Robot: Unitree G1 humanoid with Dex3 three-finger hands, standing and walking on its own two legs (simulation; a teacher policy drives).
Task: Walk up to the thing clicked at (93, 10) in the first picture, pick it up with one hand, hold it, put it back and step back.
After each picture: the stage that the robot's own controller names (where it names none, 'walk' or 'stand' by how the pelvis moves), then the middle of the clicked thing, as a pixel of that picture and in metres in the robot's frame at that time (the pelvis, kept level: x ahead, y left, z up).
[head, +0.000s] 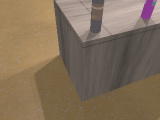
stand; (97, 12) +0.86 -0.08 +0.04
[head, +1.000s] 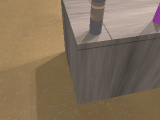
walk; (97, 12) +0.76 -0.04 +0.07
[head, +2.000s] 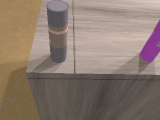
walk; (58, 35) +0.52 +0.13 +0.08
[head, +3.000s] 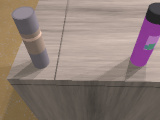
stand; (34, 41) +0.49 +0.21 +0.08
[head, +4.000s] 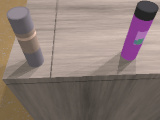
stand; (28, 41) +0.51 +0.22 +0.06
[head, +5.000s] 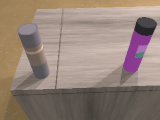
stand; (36, 54) +0.49 +0.21 +0.04
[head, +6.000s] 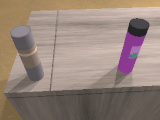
stand; (29, 56) +0.48 +0.23 +0.04
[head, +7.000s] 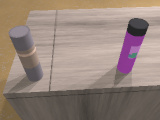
stand; (28, 56) +0.48 +0.23 +0.04
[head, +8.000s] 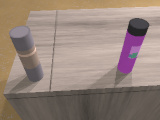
stand; (29, 57) +0.48 +0.23 +0.04
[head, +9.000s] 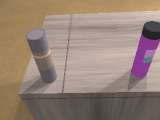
rise first; (43, 58) +0.48 +0.21 +0.04
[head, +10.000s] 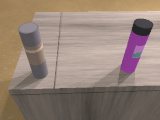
go down; (35, 53) +0.51 +0.20 +0.05
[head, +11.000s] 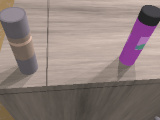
go down; (22, 46) +0.47 +0.20 +0.08
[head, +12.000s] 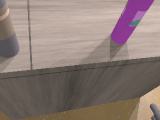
close in; out of the picture +0.49 +0.21 +0.12
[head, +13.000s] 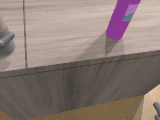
close; out of the picture +0.52 +0.22 +0.13
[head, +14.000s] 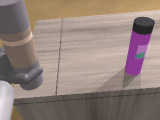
lift; (21, 49) +0.33 +0.17 +0.25
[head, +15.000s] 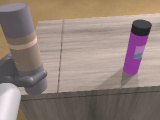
hold; (26, 53) +0.33 +0.17 +0.23
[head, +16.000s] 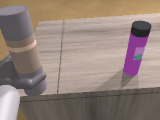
hold; (25, 56) +0.33 +0.17 +0.22
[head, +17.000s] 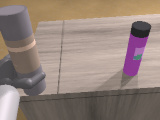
hold; (25, 55) +0.33 +0.17 +0.22
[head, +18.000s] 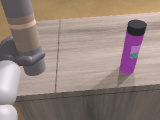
crouch; (26, 35) +0.40 +0.17 +0.24
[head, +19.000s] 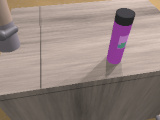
lower; out of the picture +0.49 +0.21 +0.24
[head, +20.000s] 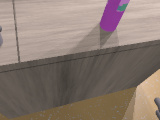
lower; out of the picture +0.54 +0.22 +0.14
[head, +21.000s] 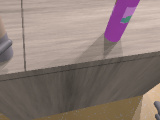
lower; out of the picture +0.50 +0.22 +0.12
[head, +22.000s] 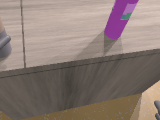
lower; out of the picture +0.51 +0.22 +0.12
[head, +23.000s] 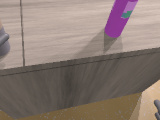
lower; out of the picture +0.52 +0.22 +0.13
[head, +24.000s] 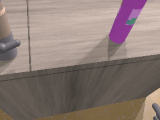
open; out of the picture +0.51 +0.22 +0.12
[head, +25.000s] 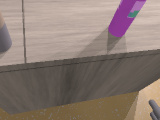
sink last; out of the picture +0.50 +0.22 +0.13
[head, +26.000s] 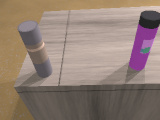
sink last; (37, 52) +0.49 +0.22 +0.08
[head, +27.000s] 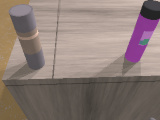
stand; (30, 41) +0.49 +0.21 +0.10
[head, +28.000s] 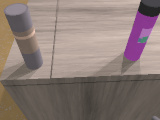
stand; (27, 40) +0.49 +0.22 +0.11
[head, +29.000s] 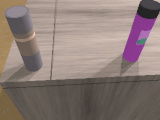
stand; (27, 42) +0.49 +0.21 +0.10
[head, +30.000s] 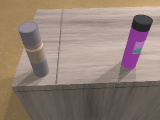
stand; (35, 52) +0.51 +0.21 +0.04
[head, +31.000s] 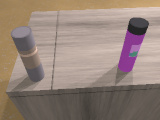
stand; (30, 57) +0.48 +0.23 +0.04
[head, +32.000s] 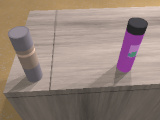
stand; (28, 57) +0.48 +0.23 +0.04
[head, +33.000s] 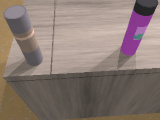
walk; (26, 40) +0.50 +0.23 +0.05
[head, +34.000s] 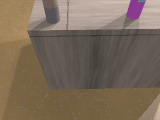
walk; out of the picture +0.74 +0.16 +0.07
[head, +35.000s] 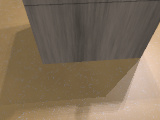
walk; out of the picture +1.05 +0.29 +0.06
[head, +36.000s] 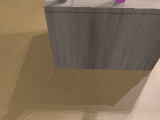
stand; out of the picture +1.10 +0.18 +0.06
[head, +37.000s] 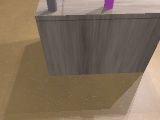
stand; out of the picture +1.09 +0.21 +0.04
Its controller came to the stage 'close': yes
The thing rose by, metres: 0.19
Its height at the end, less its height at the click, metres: +0.00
